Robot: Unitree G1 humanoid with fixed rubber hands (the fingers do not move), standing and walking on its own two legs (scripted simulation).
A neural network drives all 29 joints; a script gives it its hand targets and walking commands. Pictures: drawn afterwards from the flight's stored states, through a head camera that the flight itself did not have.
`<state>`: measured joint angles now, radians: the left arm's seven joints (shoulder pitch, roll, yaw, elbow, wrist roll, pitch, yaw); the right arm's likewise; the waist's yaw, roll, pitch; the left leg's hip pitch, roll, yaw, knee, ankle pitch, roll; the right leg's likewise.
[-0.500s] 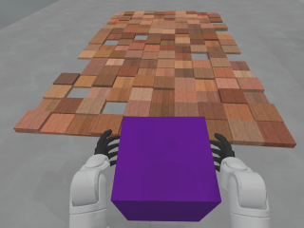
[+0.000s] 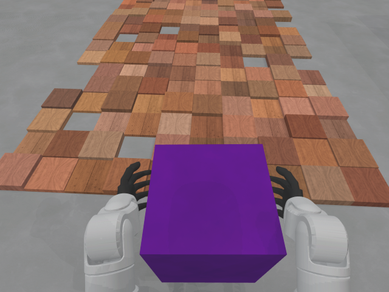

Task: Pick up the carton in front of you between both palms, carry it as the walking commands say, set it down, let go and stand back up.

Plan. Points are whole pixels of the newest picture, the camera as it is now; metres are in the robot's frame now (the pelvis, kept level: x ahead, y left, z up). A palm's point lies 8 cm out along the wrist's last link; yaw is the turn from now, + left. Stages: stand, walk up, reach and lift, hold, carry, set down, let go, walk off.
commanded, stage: carry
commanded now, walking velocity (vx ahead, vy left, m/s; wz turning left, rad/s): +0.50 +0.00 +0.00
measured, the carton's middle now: (208, 218) +0.28 -0.01 +0.00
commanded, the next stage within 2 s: none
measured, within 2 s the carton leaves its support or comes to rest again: neither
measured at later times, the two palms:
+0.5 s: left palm (149, 85) +0.62 +0.14 +0.09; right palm (253, 81) +0.66 -0.16 +0.08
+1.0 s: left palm (157, 26) +1.04 +0.15 +0.09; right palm (233, 28) +1.02 -0.15 +0.08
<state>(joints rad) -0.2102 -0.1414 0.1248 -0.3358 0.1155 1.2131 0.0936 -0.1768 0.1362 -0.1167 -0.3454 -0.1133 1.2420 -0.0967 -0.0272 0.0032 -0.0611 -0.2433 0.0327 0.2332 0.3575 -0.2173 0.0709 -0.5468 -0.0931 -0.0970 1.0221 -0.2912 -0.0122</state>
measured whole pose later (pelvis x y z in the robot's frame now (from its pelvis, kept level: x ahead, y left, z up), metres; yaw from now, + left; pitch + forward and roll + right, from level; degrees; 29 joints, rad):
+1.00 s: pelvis +0.66 +0.01 +0.00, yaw +2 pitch +7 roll -1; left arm -0.66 -0.06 0.27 -0.09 0.09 1.20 0.12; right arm -0.63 0.06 -0.23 -0.08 -0.05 1.21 -0.15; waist -0.08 -0.01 0.11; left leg -0.29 0.00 0.14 0.45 -0.42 0.11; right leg -0.72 -0.04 -0.05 1.05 -0.38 -0.03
